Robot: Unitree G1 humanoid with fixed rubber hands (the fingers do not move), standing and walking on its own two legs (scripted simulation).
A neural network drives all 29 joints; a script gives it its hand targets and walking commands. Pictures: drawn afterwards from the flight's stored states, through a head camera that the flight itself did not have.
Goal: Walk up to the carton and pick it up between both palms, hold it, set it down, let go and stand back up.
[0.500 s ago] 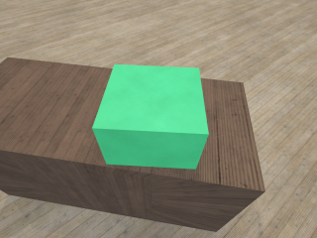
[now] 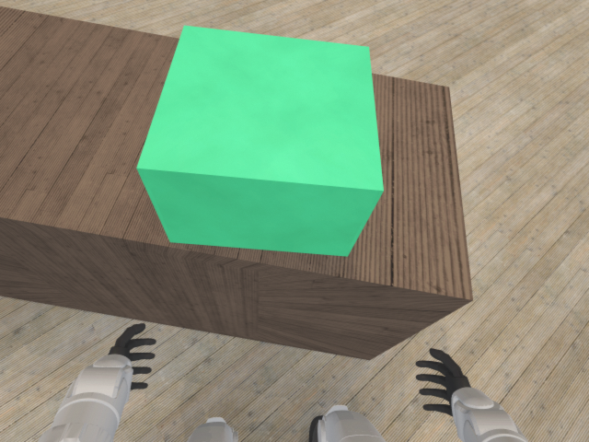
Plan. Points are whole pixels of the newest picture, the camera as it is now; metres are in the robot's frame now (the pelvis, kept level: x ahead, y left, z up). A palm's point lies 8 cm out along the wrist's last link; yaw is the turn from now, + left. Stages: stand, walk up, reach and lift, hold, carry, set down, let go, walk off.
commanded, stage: reach and lift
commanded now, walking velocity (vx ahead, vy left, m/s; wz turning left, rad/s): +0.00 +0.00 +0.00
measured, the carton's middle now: (268, 145) +0.56 +0.03 -0.01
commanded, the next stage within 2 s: none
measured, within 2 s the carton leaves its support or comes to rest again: neither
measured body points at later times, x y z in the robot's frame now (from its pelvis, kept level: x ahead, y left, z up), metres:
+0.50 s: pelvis -0.04 -0.05 +0.01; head +0.05 -0.02 +0.45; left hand +0.18 +0.24 -0.11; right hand +0.17 -0.23 -0.10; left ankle +0.00 +0.13 -0.71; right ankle +0.02 -0.14 -0.72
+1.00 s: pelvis -0.02 -0.01 +0.01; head -0.04 +0.00 +0.46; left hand +0.18 +0.27 -0.07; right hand +0.21 -0.21 -0.06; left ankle +0.00 +0.13 -0.72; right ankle +0.02 -0.14 -0.72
